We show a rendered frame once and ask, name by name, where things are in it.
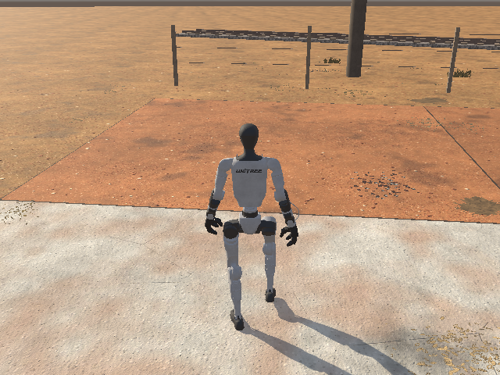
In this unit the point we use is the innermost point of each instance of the left robot forearm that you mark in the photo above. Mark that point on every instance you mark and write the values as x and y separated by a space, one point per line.
212 207

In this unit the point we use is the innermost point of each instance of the robot left hand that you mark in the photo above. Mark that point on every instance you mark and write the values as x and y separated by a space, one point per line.
214 223

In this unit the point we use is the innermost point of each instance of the robot right shin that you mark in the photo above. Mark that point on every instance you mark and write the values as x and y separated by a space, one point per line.
270 263

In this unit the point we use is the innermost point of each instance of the robot right hand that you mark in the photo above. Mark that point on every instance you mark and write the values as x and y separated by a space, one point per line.
293 235

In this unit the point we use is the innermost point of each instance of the robot right thigh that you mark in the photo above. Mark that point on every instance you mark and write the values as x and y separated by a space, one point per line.
268 226

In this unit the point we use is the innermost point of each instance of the robot right upper arm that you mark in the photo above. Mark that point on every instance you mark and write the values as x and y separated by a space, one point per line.
277 177

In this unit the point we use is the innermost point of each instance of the right robot forearm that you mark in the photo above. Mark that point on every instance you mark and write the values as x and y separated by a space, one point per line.
287 211

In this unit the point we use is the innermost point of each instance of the robot left upper arm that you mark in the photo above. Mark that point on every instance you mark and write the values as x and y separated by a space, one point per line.
221 177

